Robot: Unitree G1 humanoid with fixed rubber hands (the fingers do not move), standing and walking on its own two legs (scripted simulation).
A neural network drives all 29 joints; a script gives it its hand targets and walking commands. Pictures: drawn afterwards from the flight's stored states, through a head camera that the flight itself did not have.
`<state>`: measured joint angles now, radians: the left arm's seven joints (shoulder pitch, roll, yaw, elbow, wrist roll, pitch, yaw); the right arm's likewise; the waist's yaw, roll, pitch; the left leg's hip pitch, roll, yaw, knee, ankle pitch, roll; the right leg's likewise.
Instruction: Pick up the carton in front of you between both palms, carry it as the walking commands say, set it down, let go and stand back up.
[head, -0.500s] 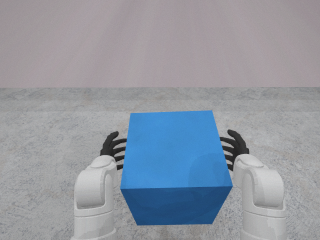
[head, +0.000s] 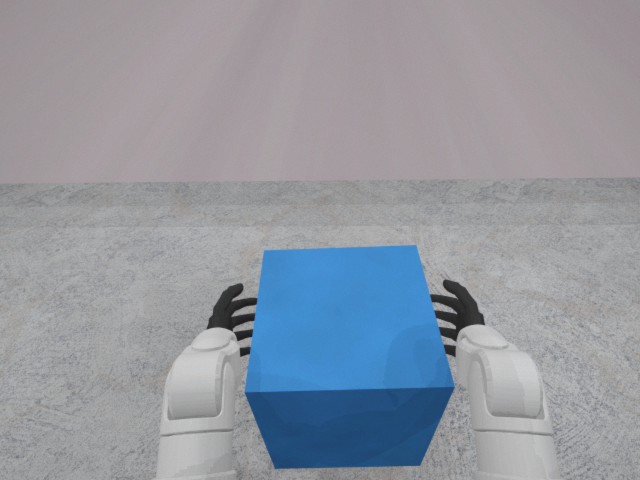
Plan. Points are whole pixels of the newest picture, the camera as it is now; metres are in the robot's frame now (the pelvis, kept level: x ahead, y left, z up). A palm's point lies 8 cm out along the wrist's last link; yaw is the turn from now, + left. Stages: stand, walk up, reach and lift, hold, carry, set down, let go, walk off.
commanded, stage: carry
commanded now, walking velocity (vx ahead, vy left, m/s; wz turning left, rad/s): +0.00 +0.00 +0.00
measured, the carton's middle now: (343, 360) +0.28 +0.00 -0.03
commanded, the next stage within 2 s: hold in 1.04 s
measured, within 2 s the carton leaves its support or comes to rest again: neither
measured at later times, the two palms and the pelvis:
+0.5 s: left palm (222, 348) +0.27 +0.16 +0.04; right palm (458, 345) +0.27 -0.14 +0.04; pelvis -0.03 +0.00 +0.00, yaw +1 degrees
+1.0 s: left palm (214, 355) +0.26 +0.16 +0.04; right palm (452, 351) +0.26 -0.13 +0.04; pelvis -0.03 +0.01 +0.00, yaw +1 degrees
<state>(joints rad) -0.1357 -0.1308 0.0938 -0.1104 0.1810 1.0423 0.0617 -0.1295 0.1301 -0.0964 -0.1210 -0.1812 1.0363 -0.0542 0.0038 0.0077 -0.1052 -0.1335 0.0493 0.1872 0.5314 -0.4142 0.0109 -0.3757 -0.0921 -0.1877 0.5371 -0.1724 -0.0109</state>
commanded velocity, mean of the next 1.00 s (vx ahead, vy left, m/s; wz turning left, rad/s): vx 0.00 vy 0.00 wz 0.00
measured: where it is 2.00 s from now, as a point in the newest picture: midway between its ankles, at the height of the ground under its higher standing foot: outside the picture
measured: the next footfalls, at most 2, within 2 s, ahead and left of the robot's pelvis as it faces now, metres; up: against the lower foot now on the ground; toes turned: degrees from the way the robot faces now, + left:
none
